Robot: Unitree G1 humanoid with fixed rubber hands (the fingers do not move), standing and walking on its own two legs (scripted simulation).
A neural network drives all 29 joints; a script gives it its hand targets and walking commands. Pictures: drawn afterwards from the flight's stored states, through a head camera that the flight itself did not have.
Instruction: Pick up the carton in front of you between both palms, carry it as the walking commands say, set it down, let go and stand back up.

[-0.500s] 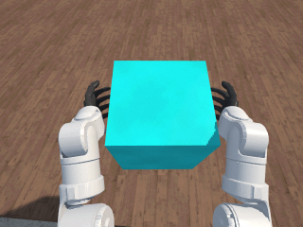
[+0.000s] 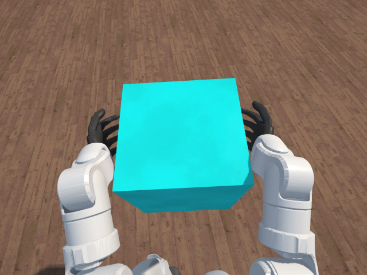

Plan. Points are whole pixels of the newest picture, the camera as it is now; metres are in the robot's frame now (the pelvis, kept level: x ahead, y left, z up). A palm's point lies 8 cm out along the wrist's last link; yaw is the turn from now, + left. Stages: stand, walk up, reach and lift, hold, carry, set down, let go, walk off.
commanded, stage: carry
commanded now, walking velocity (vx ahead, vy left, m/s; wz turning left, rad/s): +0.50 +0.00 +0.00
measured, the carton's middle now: (183, 155) +0.37 -0.04 +0.05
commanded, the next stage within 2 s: none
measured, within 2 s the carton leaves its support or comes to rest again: neither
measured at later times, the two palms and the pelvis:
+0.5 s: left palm (88, 28) +0.66 +0.15 +0.19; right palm (211, 12) +0.69 -0.16 +0.19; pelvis +0.33 -0.04 +0.05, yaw +3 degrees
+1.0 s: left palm (92, 5) +0.89 +0.17 +0.15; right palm out of the picture +0.89 -0.13 +0.15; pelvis +0.65 +0.02 +0.07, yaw +0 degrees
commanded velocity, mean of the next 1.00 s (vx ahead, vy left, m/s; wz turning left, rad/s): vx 0.50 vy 0.00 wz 0.00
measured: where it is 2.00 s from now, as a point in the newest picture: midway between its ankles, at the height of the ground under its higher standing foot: (162, 107)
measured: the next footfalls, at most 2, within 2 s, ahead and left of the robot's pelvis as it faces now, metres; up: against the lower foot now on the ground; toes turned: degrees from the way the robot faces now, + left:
right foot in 0.40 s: +0.44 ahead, -0.10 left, +0.00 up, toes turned -4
left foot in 0.84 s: +0.70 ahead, +0.11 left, +0.00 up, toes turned +11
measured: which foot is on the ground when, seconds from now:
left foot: down 0.00-0.42, up 0.44-0.82, down 0.84-1.00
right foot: up 0.00-0.38, down 0.40-0.84, up 0.86-1.00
